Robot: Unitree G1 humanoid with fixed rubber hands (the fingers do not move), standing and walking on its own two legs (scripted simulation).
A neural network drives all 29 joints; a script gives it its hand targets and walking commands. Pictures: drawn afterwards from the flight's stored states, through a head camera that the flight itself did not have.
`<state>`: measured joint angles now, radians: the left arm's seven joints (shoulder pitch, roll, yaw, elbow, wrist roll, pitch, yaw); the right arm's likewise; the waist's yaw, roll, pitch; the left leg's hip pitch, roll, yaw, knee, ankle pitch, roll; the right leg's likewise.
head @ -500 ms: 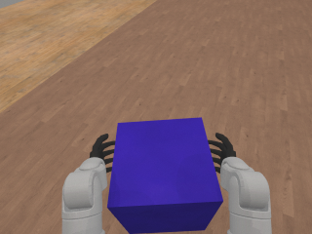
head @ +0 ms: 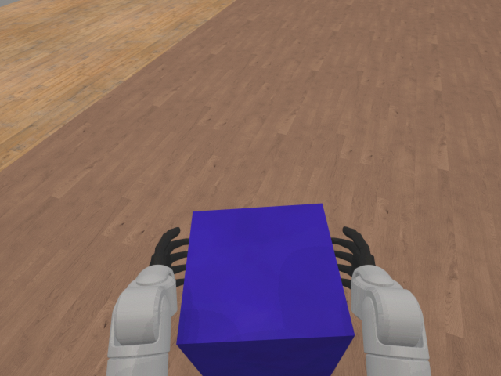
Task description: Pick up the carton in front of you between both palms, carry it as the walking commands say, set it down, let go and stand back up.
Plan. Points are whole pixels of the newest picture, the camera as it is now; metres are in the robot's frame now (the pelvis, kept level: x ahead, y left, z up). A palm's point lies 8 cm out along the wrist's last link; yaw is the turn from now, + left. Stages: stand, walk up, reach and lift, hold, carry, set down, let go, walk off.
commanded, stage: carry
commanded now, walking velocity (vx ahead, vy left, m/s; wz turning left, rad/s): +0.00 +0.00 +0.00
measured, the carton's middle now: (263, 299) +0.26 -0.01 -0.03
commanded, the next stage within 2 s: hold in 1.28 s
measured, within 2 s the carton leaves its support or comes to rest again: neither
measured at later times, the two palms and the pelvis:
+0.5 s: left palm (158, 300) +0.24 +0.15 +0.04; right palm (358, 299) +0.23 -0.15 +0.03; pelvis -0.05 +0.00 +0.00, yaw +0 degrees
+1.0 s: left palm (157, 317) +0.21 +0.15 +0.04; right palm (367, 316) +0.21 -0.15 +0.04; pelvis -0.07 +0.00 +0.00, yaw +0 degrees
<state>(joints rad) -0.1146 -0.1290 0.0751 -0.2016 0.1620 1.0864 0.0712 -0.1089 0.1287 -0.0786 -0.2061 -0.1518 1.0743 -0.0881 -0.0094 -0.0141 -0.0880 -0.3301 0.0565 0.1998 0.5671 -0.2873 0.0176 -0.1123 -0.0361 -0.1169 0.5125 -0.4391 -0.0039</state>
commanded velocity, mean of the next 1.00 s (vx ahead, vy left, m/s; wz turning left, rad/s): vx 0.00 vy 0.00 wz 0.00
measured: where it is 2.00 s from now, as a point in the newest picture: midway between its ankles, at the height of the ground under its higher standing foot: outside the picture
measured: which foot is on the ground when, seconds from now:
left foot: down 0.00-1.00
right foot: down 0.00-1.00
